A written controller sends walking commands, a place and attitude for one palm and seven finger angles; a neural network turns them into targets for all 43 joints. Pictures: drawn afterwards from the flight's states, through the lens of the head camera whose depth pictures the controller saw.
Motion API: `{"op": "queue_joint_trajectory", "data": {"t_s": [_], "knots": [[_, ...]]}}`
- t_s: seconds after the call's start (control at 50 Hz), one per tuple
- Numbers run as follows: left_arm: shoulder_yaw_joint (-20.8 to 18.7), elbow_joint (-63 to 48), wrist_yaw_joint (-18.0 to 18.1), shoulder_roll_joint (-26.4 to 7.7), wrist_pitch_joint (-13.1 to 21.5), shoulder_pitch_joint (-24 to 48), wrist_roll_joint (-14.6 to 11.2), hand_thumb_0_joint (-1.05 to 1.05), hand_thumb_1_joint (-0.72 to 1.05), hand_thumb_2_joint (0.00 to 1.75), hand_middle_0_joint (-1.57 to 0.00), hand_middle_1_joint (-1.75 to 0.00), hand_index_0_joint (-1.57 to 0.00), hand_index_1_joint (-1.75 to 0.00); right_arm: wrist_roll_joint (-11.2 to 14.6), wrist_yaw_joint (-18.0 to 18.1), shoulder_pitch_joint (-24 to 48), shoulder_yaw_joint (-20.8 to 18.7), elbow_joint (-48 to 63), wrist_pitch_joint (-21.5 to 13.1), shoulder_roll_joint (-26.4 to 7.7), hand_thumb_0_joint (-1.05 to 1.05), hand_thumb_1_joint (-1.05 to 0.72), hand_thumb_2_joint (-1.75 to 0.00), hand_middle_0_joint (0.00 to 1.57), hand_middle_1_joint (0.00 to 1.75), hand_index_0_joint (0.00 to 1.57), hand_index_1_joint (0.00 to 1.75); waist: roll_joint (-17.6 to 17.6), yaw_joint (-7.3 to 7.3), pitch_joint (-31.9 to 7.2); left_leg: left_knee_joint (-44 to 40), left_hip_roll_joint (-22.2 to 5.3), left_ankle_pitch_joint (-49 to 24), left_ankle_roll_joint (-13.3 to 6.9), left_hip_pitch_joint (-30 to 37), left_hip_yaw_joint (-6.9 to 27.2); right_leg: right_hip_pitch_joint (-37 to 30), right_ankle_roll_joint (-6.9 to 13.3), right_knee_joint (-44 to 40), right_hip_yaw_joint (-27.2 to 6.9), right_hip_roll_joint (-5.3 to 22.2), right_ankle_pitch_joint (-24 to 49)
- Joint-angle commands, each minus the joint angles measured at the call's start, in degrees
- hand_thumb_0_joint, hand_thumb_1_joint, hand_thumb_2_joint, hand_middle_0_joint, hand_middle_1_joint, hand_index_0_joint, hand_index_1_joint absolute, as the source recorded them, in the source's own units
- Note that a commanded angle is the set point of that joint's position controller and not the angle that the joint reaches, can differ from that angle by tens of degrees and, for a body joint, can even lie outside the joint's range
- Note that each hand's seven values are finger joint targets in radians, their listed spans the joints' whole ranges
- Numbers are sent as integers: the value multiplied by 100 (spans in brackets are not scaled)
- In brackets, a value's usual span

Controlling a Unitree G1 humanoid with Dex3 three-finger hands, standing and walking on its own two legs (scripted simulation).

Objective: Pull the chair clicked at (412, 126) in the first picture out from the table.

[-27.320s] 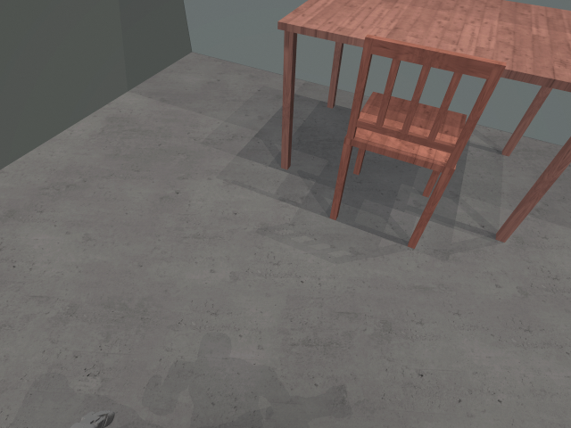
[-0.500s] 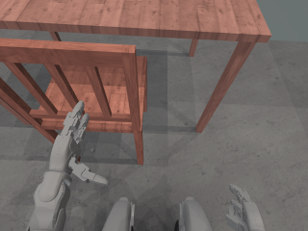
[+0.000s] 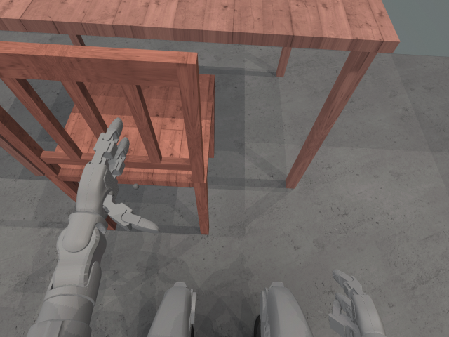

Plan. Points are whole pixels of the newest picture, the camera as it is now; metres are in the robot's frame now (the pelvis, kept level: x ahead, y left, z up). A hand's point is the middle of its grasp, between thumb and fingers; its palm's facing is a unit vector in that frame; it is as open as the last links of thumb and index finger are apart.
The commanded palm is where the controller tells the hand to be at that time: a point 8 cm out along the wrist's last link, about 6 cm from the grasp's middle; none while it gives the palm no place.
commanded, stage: push the fingers through the gap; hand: left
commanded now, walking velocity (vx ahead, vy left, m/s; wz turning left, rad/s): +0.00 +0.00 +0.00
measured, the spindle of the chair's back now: (97, 124) +0.49 +0.26 +0.03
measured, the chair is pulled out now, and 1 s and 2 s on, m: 0.00 0.00 0.00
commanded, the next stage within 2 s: hook a spindle and tug to test in 1.28 s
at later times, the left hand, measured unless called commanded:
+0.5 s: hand (143, 168) +0.39 +0.16 +0.04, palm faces -0.05 -1.00 -0.03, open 16.9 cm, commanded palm +0.38 +0.21 +0.04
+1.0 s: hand (148, 140) +0.45 +0.16 +0.03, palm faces -0.02 -1.00 -0.04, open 16.9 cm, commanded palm +0.42 +0.21 +0.04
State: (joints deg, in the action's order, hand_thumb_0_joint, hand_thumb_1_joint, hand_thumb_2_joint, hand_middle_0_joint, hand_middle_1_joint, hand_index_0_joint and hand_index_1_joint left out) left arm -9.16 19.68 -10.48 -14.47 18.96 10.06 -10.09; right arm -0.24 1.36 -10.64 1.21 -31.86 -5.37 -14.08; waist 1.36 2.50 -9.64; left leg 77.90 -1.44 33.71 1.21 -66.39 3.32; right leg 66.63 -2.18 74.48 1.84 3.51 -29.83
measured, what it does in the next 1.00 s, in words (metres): stands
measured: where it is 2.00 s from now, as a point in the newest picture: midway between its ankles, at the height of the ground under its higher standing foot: outside the picture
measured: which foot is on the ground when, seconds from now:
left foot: down 0.00-1.00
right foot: down 0.00-1.00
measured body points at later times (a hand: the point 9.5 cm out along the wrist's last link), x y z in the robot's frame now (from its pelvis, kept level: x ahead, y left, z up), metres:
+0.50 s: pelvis +0.00 +0.00 +0.01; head +0.12 +0.02 +0.44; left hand +0.39 +0.21 +0.04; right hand +0.14 -0.25 -0.10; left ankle +0.03 +0.13 -0.61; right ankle +0.05 -0.15 -0.61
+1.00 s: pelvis +0.00 +0.00 +0.00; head +0.14 +0.01 +0.43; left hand +0.45 +0.21 +0.04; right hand +0.09 -0.26 -0.11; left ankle +0.03 +0.13 -0.61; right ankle +0.05 -0.15 -0.61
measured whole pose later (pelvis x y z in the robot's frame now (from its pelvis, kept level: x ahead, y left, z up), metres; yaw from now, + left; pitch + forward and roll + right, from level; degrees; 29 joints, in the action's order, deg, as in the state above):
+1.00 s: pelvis +0.00 +0.00 +0.00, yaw -1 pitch +25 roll -2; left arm -16.6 43.4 -9.2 -18.2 22.5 31.6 -6.8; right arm -1.5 0.2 -14.6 0.9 -34.7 -2.1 -14.2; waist 1.3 6.8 -9.1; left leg 76.3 -2.2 33.0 0.9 -68.5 1.9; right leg 69.5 -2.5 72.8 0.4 2.6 -28.4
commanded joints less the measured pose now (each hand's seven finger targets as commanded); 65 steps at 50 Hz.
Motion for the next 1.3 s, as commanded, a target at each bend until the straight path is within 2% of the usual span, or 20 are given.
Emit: {"op": "queue_joint_trajectory", "data": {"t_s": [0.0,0.06,0.14,0.2,0.26,0.32,0.38,0.46,0.54,0.72,0.78,0.86,0.92,0.96,1.04,1.08,1.12,1.16,1.24,1.28], "knots": [[-296,-1265,-159,-697,162,1059,-116,0,-50,30,-6,-8,-6,-8,51,94,-152,-380,843,-205,-859,0,-90,-90,20,30,20,30,69,37,-2463,-1301,181,-1551,-177,1521,-192,-1653,364,-1137,64,-266,1089],[-680,-1648,-7,-1085,453,1265,-179,0,-50,30,-6,-8,-6,-8,11,117,-185,-374,799,-230,-805,0,-90,-90,20,30,20,30,69,-9,-2717,-1231,162,-1939,-174,1561,-191,-1903,355,-1047,27,-282,1478],[-545,-1297,166,-844,722,1288,-72,0,-50,30,-6,-8,-6,-8,-41,63,-228,-365,613,-224,-763,0,-90,-90,20,30,20,30,171,84,-2312,-1245,139,-1874,-134,1538,-157,-1529,356,-1004,91,-284,1292],[-287,-660,113,-598,631,1335,41,0,-50,30,-6,-8,-6,-8,-30,26,-285,-380,549,-178,-823,0,-90,-90,20,30,20,30,44,222,-1946,-1282,127,-1597,-131,1423,-152,-1268,358,-1065,129,-295,1044],[-264,-313,-36,-630,476,1527,50,0,-50,30,-6,-8,-6,-8,6,33,-321,-382,564,-128,-890,0,-90,-90,20,30,20,30,86,226,-1852,-1332,146,-1334,-138,1285,-168,-1255,379,-1133,109,-292,860],[-245,-534,-76,-672,477,2038,23,0,-50,30,-6,-8,-6,-8,11,55,-357,-404,573,-105,-894,0,-90,-90,20,30,20,30,216,234,-2192,-1351,133,-1557,-128,1589,-156,-1307,377,-1139,99,-275,1017],[-587,-896,37,-1023,663,2253,-12,0,-50,30,-6,-8,-6,-8,-24,77,-404,-418,544,-131,-884,0,-90,-90,20,30,20,30,361,150,-2699,-1309,117,-2074,-100,1962,-115,-1439,384,-1055,92,-283,1358],[-819,-434,209,-1201,813,2411,55,0,-50,30,-6,-8,-6,-8,-65,70,-406,-378,418,-115,-849,0,-90,-90,20,30,20,30,111,207,-2453,-1211,132,-1896,-132,1557,-131,-1448,358,-1011,73,-304,1308],[-601,439,140,-937,669,2636,183,0,-50,30,-6,-8,-6,-8,-58,28,-445,-353,369,-23,-870,0,-90,-90,20,30,20,30,106,328,-2026,-1274,147,-1402,-118,1261,-182,-1223,352,-1097,76,-298,941],[-683,243,-11,-1169,785,3655,121,0,-50,30,-6,-8,-6,-8,-69,27,-646,-393,308,9,-912,0,-90,-90,20,30,20,30,409,378,-2922,-1177,103,-2128,-93,1872,-129,-1312,361,-1008,60,-314,1469],[-872,484,100,-1339,830,3616,179,0,-50,30,-6,-8,-6,-8,-94,8,-705,-381,263,34,-913,0,-90,-90,20,30,20,30,331,368,-2868,-1175,104,-2160,-93,1736,-128,-1358,346,-977,57,-318,1512],[-1049,1223,181,-1486,740,3779,282,0,-50,30,-6,-8,-6,-8,-115,-13,-767,-346,197,114,-929,0,-90,-90,20,30,20,30,100,427,-2367,-1172,126,-1726,-141,1178,-186,-1329,336,-1027,37,-330,1271],[-1035,1391,129,-1442,715,3640,311,0,-50,30,-6,-8,-6,-8,-104,-42,-777,-353,287,177,-926,0,-90,-90,20,30,20,30,99,372,-2468,-1211,136,-1660,-145,1115,-258,-1478,337,-1060,1,-318,1285],[-908,1087,73,-1320,775,3762,275,0,-50,30,-6,-8,-6,-8,-108,-71,-798,-374,337,175,-926,0,-90,-90,20,30,20,30,436,360,-2786,-1219,115,-2023,-121,1529,-220,-1401,372,-996,31,-330,1484],[-826,684,53,-1243,872,3756,199,0,-50,30,-6,-8,-6,-8,-103,-97,-844,-408,329,207,-908,0,-90,-90,20,30,20,30,388,377,-3089,-1204,90,-2373,-117,1787,-216,-1586,347,-1021,21,-347,1800],[-860,721,97,-1286,881,3676,216,0,-50,30,-6,-8,-6,-8,-95,-90,-875,-421,294,224,-923,0,-90,-90,20,30,20,30,335,399,-2975,-1212,70,-2378,-102,1778,-186,-1480,340,-1009,47,-345,1762],[-729,961,153,-1117,863,3821,253,0,-50,30,-6,-8,-6,-8,-95,-90,-854,-408,225,240,-917,0,-90,-90,20,30,20,30,227,508,-2520,-1253,64,-2004,-110,1589,-171,-1239,326,-1074,85,-346,1421],[-885,1154,237,-1302,867,3922,309,0,-50,30,-6,-8,-6,-8,-105,-69,-871,-394,201,251,-942,0,-90,-90,20,30,20,30,83,518,-2335,-1250,86,-1722,-148,1346,-182,-1239,324,-1107,61,-356,1233],[-940,1248,267,-1428,975,4234,393,0,-50,30,-6,-8,-6,-8,-127,-43,-833,-372,207,254,-930,0,-90,-90,20,30,20,30,245,502,-2479,-1213,117,-1598,-155,1304,-221,-1271,335,-1083,17,-325,1145],[-1035,1038,229,-1581,1055,4264,389,0,-50,30,-6,-8,-6,-8,-146,-41,-856,-375,228,250,-937,0,-90,-90,20,30,20,30,552,410,-2847,-1200,108,-2007,-118,1645,-186,-1319,368,-985,26,-320,1422]]}}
